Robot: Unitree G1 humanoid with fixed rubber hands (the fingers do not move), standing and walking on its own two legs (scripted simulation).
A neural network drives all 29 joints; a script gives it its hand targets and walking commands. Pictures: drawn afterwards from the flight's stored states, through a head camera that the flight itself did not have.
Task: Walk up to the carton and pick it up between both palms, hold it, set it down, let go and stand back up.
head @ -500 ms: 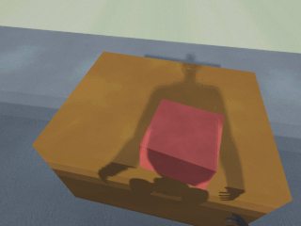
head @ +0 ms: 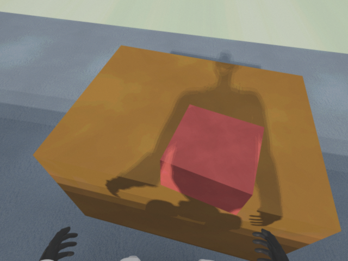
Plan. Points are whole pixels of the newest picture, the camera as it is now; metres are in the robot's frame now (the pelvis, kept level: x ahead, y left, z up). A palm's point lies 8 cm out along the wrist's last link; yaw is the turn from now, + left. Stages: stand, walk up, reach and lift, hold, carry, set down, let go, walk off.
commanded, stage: reach and lift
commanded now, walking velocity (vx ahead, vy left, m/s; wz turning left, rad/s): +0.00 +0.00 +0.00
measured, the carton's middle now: (211, 156) +0.42 -0.11 -0.06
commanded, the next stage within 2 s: none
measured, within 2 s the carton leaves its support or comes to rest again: neither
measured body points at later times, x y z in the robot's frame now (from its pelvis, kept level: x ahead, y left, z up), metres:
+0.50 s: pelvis +0.04 +0.00 +0.03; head +0.06 +0.02 +0.48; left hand +0.21 +0.26 -0.06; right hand +0.22 -0.23 -0.05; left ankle +0.05 +0.14 -0.71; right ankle +0.03 -0.09 -0.71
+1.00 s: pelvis +0.08 +0.01 +0.04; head +0.04 +0.02 +0.49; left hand +0.27 +0.21 -0.04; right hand +0.24 -0.23 -0.02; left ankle +0.05 +0.14 -0.71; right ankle +0.03 -0.09 -0.71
